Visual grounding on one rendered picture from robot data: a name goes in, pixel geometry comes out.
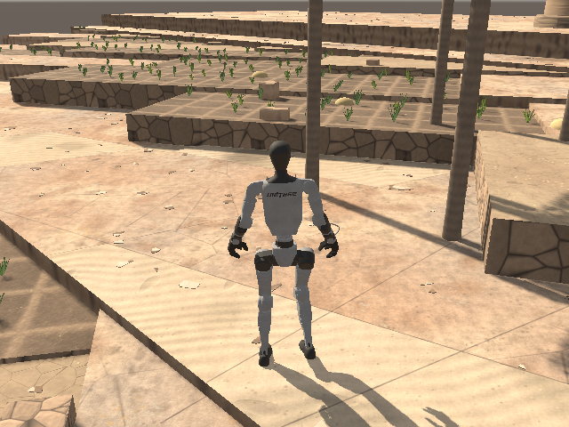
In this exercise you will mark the robot shin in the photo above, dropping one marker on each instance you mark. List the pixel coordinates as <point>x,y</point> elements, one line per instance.
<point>264,322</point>
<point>305,317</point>

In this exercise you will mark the robot left hand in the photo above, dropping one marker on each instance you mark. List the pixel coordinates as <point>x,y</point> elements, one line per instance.
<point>231,248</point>

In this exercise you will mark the robot left forearm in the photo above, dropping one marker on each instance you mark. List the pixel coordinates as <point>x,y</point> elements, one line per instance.
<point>238,233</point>

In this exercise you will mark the robot left upper arm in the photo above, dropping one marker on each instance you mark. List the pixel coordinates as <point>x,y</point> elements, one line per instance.
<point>253,190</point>

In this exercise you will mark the robot right shin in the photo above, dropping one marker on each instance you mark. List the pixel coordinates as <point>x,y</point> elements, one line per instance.
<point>305,317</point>

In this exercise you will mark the robot left shin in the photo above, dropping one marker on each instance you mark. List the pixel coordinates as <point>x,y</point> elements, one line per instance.
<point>264,322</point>

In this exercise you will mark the robot right hand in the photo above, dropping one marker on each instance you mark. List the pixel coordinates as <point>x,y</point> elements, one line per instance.
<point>334,247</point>

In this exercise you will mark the robot right upper arm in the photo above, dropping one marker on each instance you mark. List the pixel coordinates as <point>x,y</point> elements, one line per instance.
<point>309,186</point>

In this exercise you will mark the robot right forearm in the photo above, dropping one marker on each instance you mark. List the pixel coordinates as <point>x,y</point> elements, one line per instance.
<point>327,231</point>

